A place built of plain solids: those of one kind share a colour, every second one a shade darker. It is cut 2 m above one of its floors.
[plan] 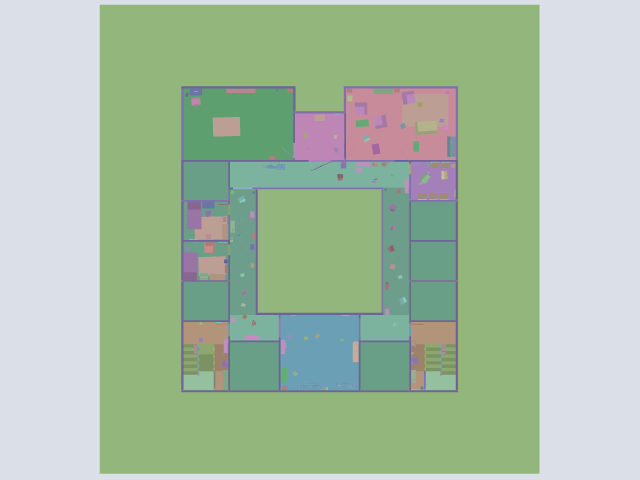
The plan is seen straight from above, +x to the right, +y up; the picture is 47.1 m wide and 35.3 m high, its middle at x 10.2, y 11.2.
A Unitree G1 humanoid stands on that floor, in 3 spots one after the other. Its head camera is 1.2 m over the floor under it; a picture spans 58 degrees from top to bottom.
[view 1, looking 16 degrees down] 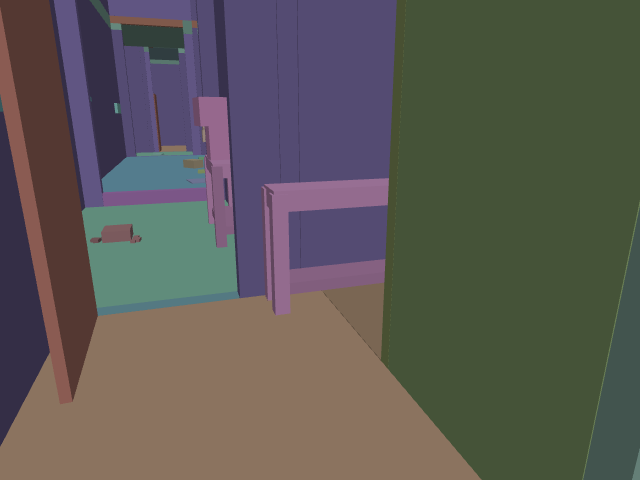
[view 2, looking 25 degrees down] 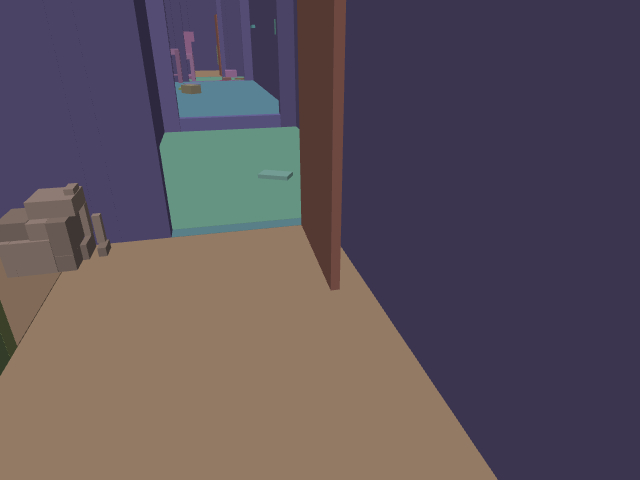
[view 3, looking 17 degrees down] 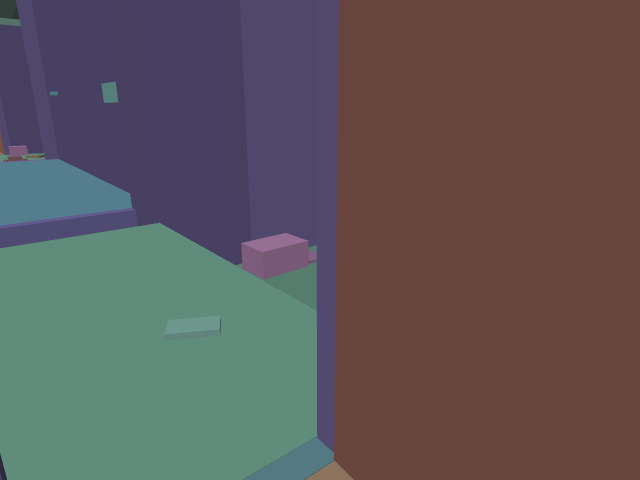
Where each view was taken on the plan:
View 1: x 0.69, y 4.44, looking -18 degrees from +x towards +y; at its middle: wall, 3.04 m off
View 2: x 19.66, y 4.44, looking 166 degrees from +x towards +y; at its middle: leaf_stair_hall_door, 2.43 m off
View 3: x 17.82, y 4.17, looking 141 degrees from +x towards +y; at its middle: wall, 1.41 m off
